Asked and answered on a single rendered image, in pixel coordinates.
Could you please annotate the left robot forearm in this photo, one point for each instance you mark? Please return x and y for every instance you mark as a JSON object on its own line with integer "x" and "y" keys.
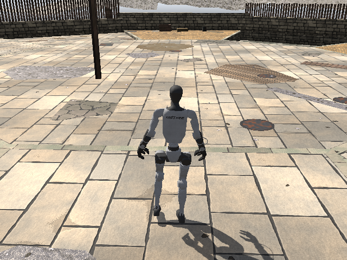
{"x": 145, "y": 140}

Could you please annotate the right robot forearm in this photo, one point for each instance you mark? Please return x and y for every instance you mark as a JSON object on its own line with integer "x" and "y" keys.
{"x": 200, "y": 143}

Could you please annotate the humanoid robot torso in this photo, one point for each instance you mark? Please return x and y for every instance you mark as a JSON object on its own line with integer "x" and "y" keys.
{"x": 174, "y": 128}

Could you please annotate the right robot thigh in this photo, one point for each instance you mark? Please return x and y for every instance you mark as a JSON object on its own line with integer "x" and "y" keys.
{"x": 183, "y": 169}

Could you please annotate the robot left hand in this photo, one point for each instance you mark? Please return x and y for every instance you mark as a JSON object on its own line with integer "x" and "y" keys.
{"x": 139, "y": 151}

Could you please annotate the left robot upper arm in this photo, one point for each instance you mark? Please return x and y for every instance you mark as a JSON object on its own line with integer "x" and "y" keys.
{"x": 154, "y": 122}

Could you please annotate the robot right hand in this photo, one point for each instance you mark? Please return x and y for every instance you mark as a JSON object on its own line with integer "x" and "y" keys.
{"x": 198, "y": 152}

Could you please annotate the right robot upper arm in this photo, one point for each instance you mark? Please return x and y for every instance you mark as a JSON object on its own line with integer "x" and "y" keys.
{"x": 194, "y": 123}

